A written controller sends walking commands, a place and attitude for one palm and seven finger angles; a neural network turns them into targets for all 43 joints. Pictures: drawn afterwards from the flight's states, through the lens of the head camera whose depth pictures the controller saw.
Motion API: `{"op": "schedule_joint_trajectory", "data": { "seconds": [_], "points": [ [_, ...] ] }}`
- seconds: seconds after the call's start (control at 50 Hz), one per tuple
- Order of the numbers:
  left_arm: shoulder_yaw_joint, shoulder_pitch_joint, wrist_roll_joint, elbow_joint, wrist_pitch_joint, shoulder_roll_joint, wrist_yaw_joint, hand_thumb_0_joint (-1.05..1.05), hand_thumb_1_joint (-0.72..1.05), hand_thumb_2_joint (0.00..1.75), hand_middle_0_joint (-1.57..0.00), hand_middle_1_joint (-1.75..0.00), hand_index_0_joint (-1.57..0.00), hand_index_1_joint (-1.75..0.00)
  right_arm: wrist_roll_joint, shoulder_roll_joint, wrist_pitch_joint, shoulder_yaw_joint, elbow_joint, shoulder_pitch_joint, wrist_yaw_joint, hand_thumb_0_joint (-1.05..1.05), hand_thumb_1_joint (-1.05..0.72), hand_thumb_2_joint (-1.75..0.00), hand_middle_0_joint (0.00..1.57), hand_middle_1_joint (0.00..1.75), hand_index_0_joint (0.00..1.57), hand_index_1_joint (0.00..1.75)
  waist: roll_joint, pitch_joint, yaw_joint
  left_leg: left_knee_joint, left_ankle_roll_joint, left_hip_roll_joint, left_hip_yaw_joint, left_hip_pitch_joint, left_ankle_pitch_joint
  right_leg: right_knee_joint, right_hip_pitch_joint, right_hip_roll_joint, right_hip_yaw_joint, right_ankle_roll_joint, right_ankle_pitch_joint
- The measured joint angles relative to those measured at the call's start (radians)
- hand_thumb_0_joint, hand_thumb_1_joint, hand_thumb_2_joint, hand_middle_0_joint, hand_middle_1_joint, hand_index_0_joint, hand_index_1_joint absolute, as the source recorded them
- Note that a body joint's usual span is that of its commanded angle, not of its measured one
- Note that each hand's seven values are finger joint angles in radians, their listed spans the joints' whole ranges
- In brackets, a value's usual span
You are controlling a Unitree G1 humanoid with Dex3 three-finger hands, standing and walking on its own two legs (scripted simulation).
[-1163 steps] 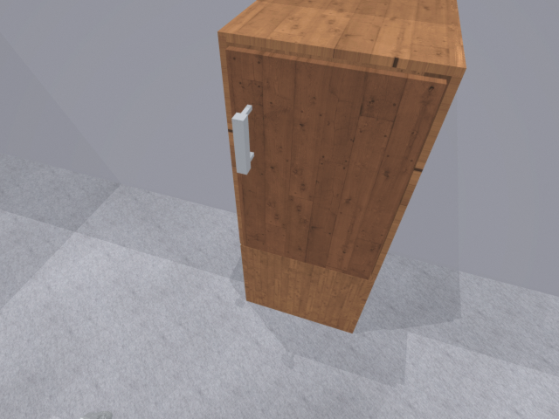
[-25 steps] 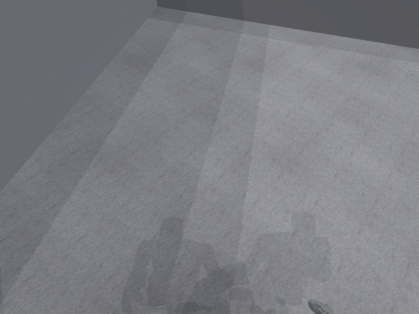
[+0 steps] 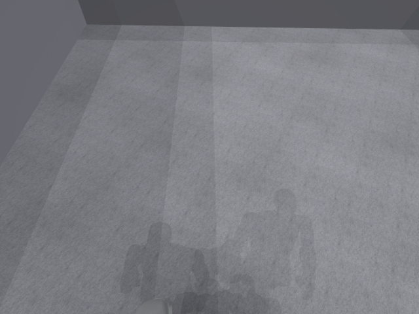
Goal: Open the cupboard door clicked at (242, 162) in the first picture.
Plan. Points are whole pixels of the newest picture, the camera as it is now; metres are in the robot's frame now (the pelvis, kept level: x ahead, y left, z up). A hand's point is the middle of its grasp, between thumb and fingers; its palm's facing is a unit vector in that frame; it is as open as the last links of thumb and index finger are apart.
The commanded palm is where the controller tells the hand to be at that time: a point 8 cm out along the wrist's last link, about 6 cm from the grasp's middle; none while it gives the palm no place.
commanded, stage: turn to face it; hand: left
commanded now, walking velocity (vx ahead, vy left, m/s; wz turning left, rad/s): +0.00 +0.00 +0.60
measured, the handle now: out of the picture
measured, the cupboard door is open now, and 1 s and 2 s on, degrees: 41 41 41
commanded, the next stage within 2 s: none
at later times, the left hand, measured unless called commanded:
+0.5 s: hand (124, 276) +0.22 +0.21 -0.17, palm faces +0.23 -0.95 -0.23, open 7.4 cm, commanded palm none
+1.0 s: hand (110, 288) +0.20 +0.23 -0.17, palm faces +0.51 -0.82 -0.26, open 7.4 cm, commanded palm none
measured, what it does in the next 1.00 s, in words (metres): walks ahead, turning left: left foot, then right foot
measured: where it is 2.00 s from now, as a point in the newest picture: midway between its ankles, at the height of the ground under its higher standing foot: (220, 294)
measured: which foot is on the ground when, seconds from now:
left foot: up 0.00-0.16, down 0.18-0.48, up 0.50-0.76, down 0.78-1.00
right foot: down 0.00-0.18, up 0.20-0.46, down 0.48-0.78, up 0.80-1.00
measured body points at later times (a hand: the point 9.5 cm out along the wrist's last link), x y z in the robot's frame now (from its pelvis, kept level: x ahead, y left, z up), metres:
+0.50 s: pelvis +0.16 -0.01 -0.01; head +0.20 +0.00 +0.44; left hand +0.21 +0.25 -0.15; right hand +0.26 -0.24 -0.16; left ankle +0.19 +0.13 -0.74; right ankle +0.18 -0.14 -0.74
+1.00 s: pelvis +0.22 +0.00 -0.01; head +0.26 +0.03 +0.44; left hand +0.17 +0.27 -0.15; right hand +0.44 -0.18 -0.14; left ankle +0.19 +0.11 -0.74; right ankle +0.29 -0.14 -0.69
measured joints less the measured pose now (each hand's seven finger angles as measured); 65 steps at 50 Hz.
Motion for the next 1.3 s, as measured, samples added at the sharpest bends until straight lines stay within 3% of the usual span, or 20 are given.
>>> {"op": "schedule_joint_trajectory", "data": {
  "seconds": [0.16,0.18,0.22,0.26,0.3,0.4,0.5,0.54,0.6,0.64,0.72,0.78,0.82,0.9,1.0,1.08,1.12,1.16,1.22,1.3],
  "points": [
    [-0.012,0.091,-0.008,0.094,0.001,-0.007,0.010,0.01,0.92,0.90,-0.20,-0.30,-0.20,-0.30,0.006,0.032,-0.036,0.020,-0.039,-0.103,0.009,0.00,-0.91,-0.90,0.19,0.30,0.20,0.30,-0.003,-0.006,0.024,-0.430,0.033,-0.055,0.007,0.045,0.288,-0.043,0.179,0.015,-0.005,0.037,-0.106],
    [-0.015,0.104,-0.010,0.097,0.005,-0.012,0.015,0.01,0.92,0.90,-0.20,-0.30,-0.20,-0.30,0.002,0.029,-0.043,0.023,-0.040,-0.102,0.008,0.00,-0.91,-0.90,0.19,0.30,0.20,0.30,0.006,-0.013,0.029,-0.443,0.059,-0.057,-0.001,0.063,0.318,0.019,0.170,0.016,-0.016,0.045,-0.145],
    [-0.017,0.105,-0.014,0.100,0.021,-0.004,0.024,0.01,0.91,0.90,-0.20,-0.30,-0.20,-0.30,-0.004,0.044,-0.041,0.027,-0.034,-0.109,-0.001,0.00,-0.91,-0.90,0.19,0.30,0.20,0.30,-0.019,-0.017,0.030,-0.382,0.094,-0.082,0.000,0.062,0.197,0.243,0.098,-0.004,-0.001,0.057,-0.252],
    [-0.015,0.086,-0.012,0.095,0.039,-0.001,0.029,0.01,0.91,0.90,-0.20,-0.30,-0.20,-0.30,-0.006,0.055,-0.029,0.032,-0.036,-0.106,-0.011,0.00,-0.91,-0.90,0.19,0.30,0.20,0.30,-0.028,-0.018,0.034,-0.372,0.102,-0.104,-0.008,0.068,0.150,0.442,0.007,-0.007,0.028,0.068,-0.294],
    [-0.011,0.056,-0.011,0.078,0.051,-0.006,0.026,0.01,0.91,0.90,-0.20,-0.30,-0.20,-0.30,-0.005,0.055,-0.020,0.025,-0.041,-0.099,-0.023,0.00,-0.92,-0.90,0.20,0.30,0.20,0.30,-0.019,-0.017,0.037,-0.400,0.092,-0.120,-0.028,0.078,0.162,0.521,-0.067,-0.015,0.042,0.082,-0.280],
    [-0.001,-0.007,-0.008,0.004,0.061,-0.017,0.019,0.01,0.91,0.90,-0.20,-0.30,-0.19,-0.30,-0.010,0.022,0.011,0.013,-0.048,-0.089,-0.020,0.00,-0.93,-0.90,0.20,0.30,0.21,0.30,0.018,-0.012,0.032,-0.467,0.086,-0.135,-0.092,0.099,0.189,0.382,-0.139,-0.028,0.070,0.096,-0.225],
    [0.006,-0.018,0.002,-0.059,0.045,-0.001,0.019,0.01,0.90,0.90,-0.20,-0.30,-0.20,-0.30,0.000,0.000,0.049,-0.011,-0.058,-0.065,-0.006,0.00,-0.92,-0.90,0.20,0.30,0.21,0.30,0.018,-0.032,0.028,-0.398,0.050,-0.156,-0.147,0.071,0.108,0.081,-0.066,-0.046,0.073,0.079,-0.063],
    [0.002,-0.018,0.006,-0.065,0.048,-0.003,0.021,0.01,0.90,0.90,-0.20,-0.30,-0.20,-0.30,0.001,-0.017,0.065,-0.025,-0.054,-0.065,0.002,0.00,-0.91,-0.90,0.20,0.30,0.20,0.30,0.026,-0.029,0.025,-0.215,0.041,-0.154,-0.129,0.022,-0.043,0.101,-0.051,-0.056,0.040,0.070,-0.056],
    [-0.001,-0.001,0.007,-0.069,0.049,-0.002,0.029,0.01,0.90,0.90,-0.20,-0.30,-0.20,-0.30,0.003,-0.035,0.078,-0.035,-0.054,-0.073,0.010,0.01,-0.91,-0.90,0.20,0.30,0.20,0.30,0.008,-0.026,0.021,0.009,0.021,-0.137,-0.070,-0.026,-0.091,0.063,0.006,-0.084,-0.002,0.068,-0.067],
    [-0.004,0.010,0.008,-0.067,0.045,0.004,0.030,0.01,0.90,0.90,-0.20,-0.30,-0.20,-0.30,0.006,-0.039,0.078,-0.034,-0.063,-0.084,0.014,0.01,-0.91,-0.90,0.20,0.30,0.20,0.30,-0.015,-0.018,0.020,-0.006,0.011,-0.123,-0.033,-0.014,-0.094,0.037,0.038,-0.106,-0.025,0.070,-0.069],
    [-0.010,0.029,0.009,-0.065,0.039,0.018,0.025,0.01,0.90,0.90,-0.20,-0.30,-0.20,-0.30,0.011,-0.046,0.069,-0.024,-0.092,-0.124,0.022,0.01,-0.91,-0.90,0.19,0.30,0.20,0.30,-0.047,0.014,0.028,-0.209,0.013,-0.115,0.015,0.053,-0.056,0.045,0.070,-0.142,-0.075,0.085,-0.098],
    [-0.010,0.054,0.001,-0.064,0.044,0.031,0.018,0.01,0.90,0.90,-0.20,-0.30,-0.20,-0.30,0.006,-0.061,0.052,-0.015,-0.127,-0.149,0.028,0.01,-0.91,-0.90,0.19,0.30,0.20,0.30,-0.046,0.025,0.028,-0.406,0.041,-0.118,0.040,0.131,0.138,0.163,0.042,-0.163,-0.110,0.102,-0.158],
    [-0.006,0.056,-0.005,-0.061,0.065,0.048,0.018,0.01,0.90,0.90,-0.20,-0.30,-0.20,-0.30,0.002,-0.063,0.034,-0.016,-0.145,-0.163,0.025,0.01,-0.91,-0.90,0.19,0.30,0.20,0.30,-0.041,0.028,0.022,-0.367,0.104,-0.119,0.022,0.109,0.125,0.396,-0.051,-0.152,-0.064,0.122,-0.245],
    [0.010,0.019,-0.003,-0.054,0.103,0.071,0.028,0.01,0.90,0.90,-0.20,-0.30,-0.20,-0.30,0.000,-0.044,0.022,-0.004,-0.154,-0.153,0.006,0.00,-0.91,-0.90,0.19,0.30,0.20,0.30,-0.039,0.027,0.033,-0.363,0.091,-0.121,-0.020,0.113,0.078,0.647,-0.196,-0.099,0.040,0.137,-0.257],
    [0.012,-0.027,-0.004,-0.094,0.099,0.063,0.016,0.01,0.90,0.90,-0.20,-0.30,-0.19,-0.30,-0.006,-0.035,0.037,0.001,-0.138,-0.131,0.004,0.00,-0.90,-0.90,0.20,0.30,0.20,0.30,0.005,0.030,0.036,-0.436,0.070,-0.120,-0.092,0.142,0.126,0.482,-0.217,-0.072,0.075,0.133,-0.193],
    [0.007,-0.036,-0.004,-0.125,0.081,0.052,0.012,0.01,0.90,0.90,-0.20,-0.30,-0.19,-0.30,-0.004,-0.030,0.058,-0.008,-0.128,-0.115,0.010,0.01,-0.90,-0.90,0.20,0.30,0.21,0.30,0.037,0.022,0.028,-0.422,0.042,-0.121,-0.154,0.130,0.123,0.238,-0.137,-0.042,0.069,0.122,-0.111],
    [0.004,-0.024,0.003,-0.141,0.063,0.052,0.015,0.01,0.90,0.90,-0.20,-0.30,-0.20,-0.30,0.003,-0.028,0.069,-0.016,-0.128,-0.107,0.013,0.01,-0.90,-0.90,0.20,0.30,0.21,0.30,0.030,0.009,0.032,-0.351,0.032,-0.140,-0.167,0.094,0.050,0.121,-0.097,-0.050,0.066,0.095,-0.031],
    [-0.004,-0.021,0.006,-0.138,0.058,0.033,0.021,0.01,0.90,0.90,-0.20,-0.30,-0.20,-0.30,0.004,-0.040,0.080,-0.029,-0.121,-0.112,0.015,0.01,-0.90,-0.90,0.20,0.30,0.21,0.30,0.044,0.019,0.028,-0.153,0.034,-0.153,-0.159,0.032,-0.090,0.150,-0.094,-0.063,0.036,0.070,-0.036],
    [-0.012,0.003,0.006,-0.130,0.062,0.009,0.029,0.01,0.90,0.90,-0.20,-0.30,-0.20,-0.30,0.004,-0.049,0.091,-0.037,-0.110,-0.121,0.021,0.01,-0.90,-0.90,0.20,0.30,0.20,0.30,0.038,0.024,0.024,0.091,0.021,-0.146,-0.103,-0.027,-0.101,0.112,-0.051,-0.089,0.001,0.064,-0.044],
    [-0.020,0.029,0.008,-0.112,0.058,-0.002,0.029,0.01,0.90,0.90,-0.20,-0.30,-0.20,-0.30,0.010,-0.040,0.088,-0.032,-0.111,-0.133,0.028,0.01,-0.91,-0.90,0.20,0.30,0.20,0.30,-0.002,0.031,0.021,0.000,0.002,-0.122,-0.039,0.015,-0.099,0.048,-0.002,-0.125,-0.046,0.068,-0.024]
  ]
}}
